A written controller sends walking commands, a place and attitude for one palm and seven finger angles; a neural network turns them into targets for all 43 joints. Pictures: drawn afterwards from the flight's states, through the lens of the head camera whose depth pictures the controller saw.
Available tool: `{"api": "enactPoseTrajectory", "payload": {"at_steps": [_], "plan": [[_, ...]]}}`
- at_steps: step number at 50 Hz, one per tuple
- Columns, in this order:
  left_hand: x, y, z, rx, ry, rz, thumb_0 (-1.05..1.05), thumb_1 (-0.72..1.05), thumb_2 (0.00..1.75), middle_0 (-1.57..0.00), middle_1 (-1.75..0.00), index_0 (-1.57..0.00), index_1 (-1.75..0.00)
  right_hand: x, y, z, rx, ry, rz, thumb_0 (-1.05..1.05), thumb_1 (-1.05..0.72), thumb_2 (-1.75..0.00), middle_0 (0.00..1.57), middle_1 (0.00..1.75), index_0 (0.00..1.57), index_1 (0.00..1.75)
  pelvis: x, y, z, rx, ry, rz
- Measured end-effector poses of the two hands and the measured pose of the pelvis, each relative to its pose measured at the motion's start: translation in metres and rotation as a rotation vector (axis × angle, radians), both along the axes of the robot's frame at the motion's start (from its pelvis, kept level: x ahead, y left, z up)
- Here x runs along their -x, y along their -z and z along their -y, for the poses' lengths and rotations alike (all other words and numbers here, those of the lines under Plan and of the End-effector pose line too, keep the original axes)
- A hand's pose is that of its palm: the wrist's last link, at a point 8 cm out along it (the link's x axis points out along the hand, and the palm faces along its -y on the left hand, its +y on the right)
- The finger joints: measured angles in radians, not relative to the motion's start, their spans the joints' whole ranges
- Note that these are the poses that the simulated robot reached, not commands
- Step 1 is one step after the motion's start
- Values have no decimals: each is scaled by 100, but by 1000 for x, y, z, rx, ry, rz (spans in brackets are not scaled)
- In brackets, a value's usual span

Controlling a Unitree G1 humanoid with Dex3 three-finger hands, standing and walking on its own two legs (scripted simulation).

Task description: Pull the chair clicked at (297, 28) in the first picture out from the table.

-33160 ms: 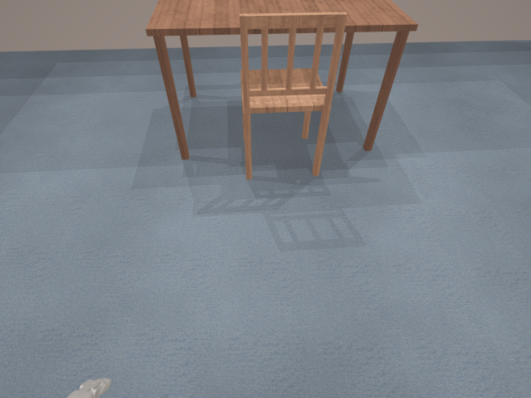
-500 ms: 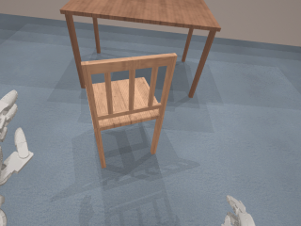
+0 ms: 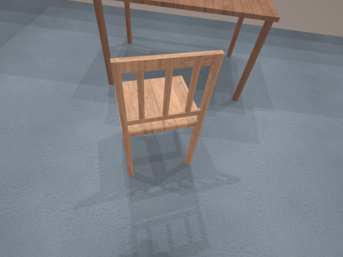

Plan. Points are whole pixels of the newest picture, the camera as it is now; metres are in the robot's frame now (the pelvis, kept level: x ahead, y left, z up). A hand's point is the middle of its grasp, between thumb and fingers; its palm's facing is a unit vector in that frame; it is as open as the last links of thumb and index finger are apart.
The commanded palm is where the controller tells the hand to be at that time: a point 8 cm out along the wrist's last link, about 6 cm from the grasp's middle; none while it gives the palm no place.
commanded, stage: let the arm hang, fingers relaxed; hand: left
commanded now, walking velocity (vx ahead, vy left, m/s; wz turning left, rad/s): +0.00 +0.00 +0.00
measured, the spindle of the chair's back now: (167, 93) +0.72 +0.06 -0.10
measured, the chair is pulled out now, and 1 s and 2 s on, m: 0.59 0.59 0.59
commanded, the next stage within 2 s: look to check the result in 0.70 s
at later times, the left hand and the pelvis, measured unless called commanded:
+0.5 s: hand out of the picture +0.02 +0.16 -0.16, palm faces -0.01 -0.98 -0.20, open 7.3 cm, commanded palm none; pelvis +0.01 -0.01 +0.01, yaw -1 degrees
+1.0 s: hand out of the picture +0.00 +0.14 -0.17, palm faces +0.01 -0.98 -0.17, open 7.4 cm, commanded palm none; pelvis +0.01 -0.02 +0.01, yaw -1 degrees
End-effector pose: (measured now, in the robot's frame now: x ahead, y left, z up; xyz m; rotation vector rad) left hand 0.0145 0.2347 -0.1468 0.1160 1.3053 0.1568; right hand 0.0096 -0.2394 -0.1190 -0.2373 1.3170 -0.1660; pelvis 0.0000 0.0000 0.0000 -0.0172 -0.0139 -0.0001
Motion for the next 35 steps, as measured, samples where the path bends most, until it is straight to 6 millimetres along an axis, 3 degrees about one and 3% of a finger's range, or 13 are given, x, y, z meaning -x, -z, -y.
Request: {"api": "enactPoseTrajectory", "payload": {"at_steps": [5, 10, 15, 23, 29, 35], "plan": [[46, -13, -14, -56, -2, -156, -2, 99, 90, -21, -30, -20, -30, 19, 7, 2, -20, 39, -70, 0, -92, -89, 20, 30, 20, 29, -5, -4, -1, -3, 3, 0], [59, -21, -13, -78, 2, -218, -1, 94, 90, -20, -30, -20, -30, 20, 18, -10, -73, 57, -80, 0, -92, -90, 19, 30, 20, 29, -7, -5, 0, -9, 10, 5], [45, -20, 2, -63, 13, -191, 0, 92, 90, -20, -30, -20, -30, 14, 25, -25, -127, 60, -73, 0, -91, -89, 19, 30, 20, 29, -8, -6, 2, -15, 16, 10], [2, -14, 29, -26, 43, -93, 1, 92, 90, -20, -30, -20, -30, 17, 27, -27, -141, 82, -85, 1, -93, -89, 20, 30, 20, 29, -11, -7, 7, -22, 23, 20], [-8, -13, 29, -31, 42, -73, 2, 94, 90, -20, -30, -20, -30, 21, 25, -23, -136, 98, -93, 1, -92, -89, 20, 30, 20, 29, -13, -8, 13, -22, 23, 25], [-5, -14, 33, -29, 34, -80, 1, 93, 90, -20, -30, -20, -30, 25, 25, -20, -136, 101, -113, 0, -91, -90, 19, 30, 20, 29, -13, -8, 16, -20, 21, 25]]}}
